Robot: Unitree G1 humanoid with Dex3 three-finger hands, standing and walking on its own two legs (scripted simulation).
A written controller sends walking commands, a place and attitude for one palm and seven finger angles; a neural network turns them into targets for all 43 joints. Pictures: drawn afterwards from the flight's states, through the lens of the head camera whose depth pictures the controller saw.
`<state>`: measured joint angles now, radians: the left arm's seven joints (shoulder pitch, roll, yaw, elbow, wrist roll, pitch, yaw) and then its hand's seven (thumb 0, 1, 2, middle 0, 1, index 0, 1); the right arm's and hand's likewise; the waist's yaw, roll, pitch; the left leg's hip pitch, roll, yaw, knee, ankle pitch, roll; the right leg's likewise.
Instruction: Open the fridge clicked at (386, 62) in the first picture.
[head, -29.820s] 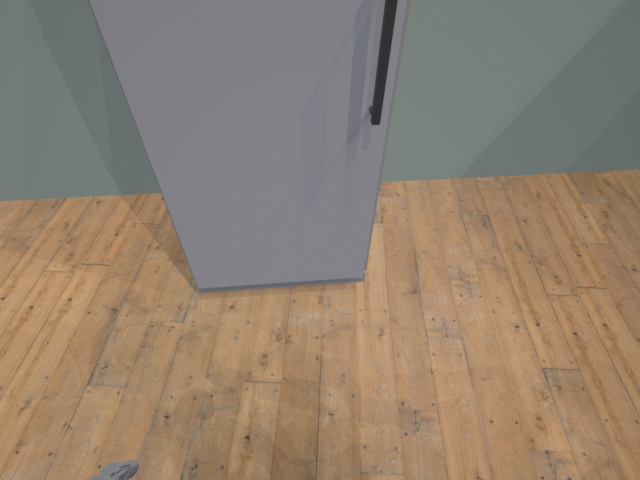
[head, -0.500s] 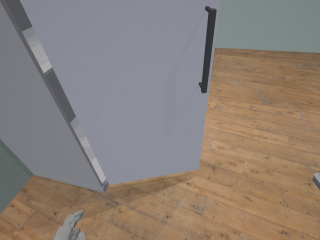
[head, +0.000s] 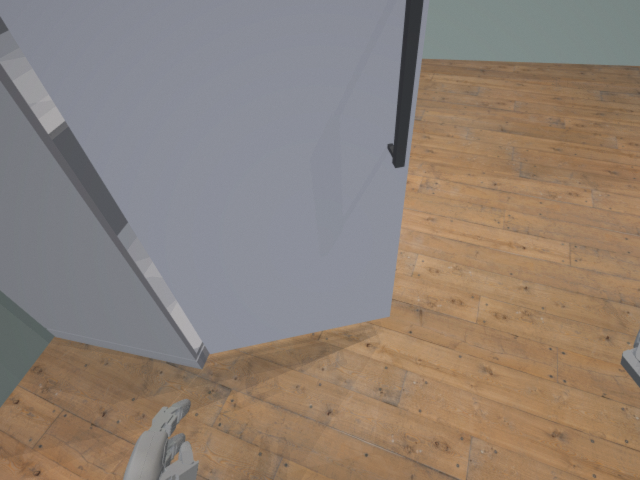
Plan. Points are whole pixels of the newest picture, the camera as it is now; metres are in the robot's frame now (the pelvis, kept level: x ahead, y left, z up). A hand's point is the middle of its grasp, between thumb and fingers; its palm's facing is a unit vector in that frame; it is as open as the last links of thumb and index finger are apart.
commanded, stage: stop stepping back and stand still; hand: right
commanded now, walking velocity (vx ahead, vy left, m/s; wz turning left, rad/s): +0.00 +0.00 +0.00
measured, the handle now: (401, 84) +0.69 -0.11 +0.16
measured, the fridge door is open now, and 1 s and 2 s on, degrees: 65 65 65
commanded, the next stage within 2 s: let the arm hang, fingers relaxed in 0.52 s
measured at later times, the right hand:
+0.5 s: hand (604, 294) +0.26 -0.25 +0.17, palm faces +0.34 +0.80 -0.48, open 7.4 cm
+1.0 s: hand out of the picture +0.06 -0.18 -0.17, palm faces +0.06 +0.99 -0.15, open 6.9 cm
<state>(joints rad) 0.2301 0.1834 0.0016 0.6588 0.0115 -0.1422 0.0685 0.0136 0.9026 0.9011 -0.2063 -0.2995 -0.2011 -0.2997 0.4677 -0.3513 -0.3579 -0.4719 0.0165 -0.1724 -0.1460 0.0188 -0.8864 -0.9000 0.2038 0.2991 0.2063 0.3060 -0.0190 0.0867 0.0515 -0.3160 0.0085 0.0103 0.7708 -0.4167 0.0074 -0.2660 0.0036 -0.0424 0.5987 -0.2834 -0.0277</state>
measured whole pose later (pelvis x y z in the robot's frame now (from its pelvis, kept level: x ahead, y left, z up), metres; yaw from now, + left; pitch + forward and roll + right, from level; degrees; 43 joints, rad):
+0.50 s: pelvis +0.05 +0.00 +0.01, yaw -1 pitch +1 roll +1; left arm 0.18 0.19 -0.01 0.58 -0.02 -0.09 0.06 0.01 0.90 0.90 -0.21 -0.30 -0.20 -0.30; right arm 0.58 -0.44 -0.40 -0.57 0.03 -0.21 -0.14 0.02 -0.88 -0.90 0.21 0.30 0.21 0.31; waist 0.01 0.04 0.05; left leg -0.21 0.00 0.02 0.49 -0.30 0.00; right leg -0.22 0.00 -0.03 0.51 -0.31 -0.01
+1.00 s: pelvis +0.02 +0.00 +0.01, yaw -3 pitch +1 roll +1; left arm 0.31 0.18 -0.02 0.94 0.03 0.02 0.00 0.01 0.91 0.90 -0.20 -0.30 -0.20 -0.30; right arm 0.29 -0.20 -0.02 0.87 -0.02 0.05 -0.02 -0.03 -1.01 -0.90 0.21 0.30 0.21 0.30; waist 0.00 0.07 0.05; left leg -0.24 0.01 0.06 0.50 -0.27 0.00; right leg -0.28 0.01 0.01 0.54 -0.27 -0.02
